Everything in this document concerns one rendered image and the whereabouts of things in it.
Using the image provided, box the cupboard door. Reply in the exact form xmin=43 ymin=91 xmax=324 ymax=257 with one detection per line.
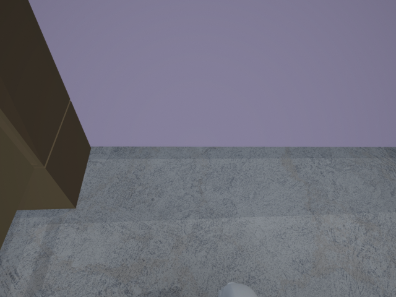
xmin=0 ymin=127 xmax=34 ymax=250

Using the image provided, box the robot right thigh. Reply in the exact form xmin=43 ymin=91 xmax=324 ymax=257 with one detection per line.
xmin=218 ymin=283 xmax=258 ymax=297

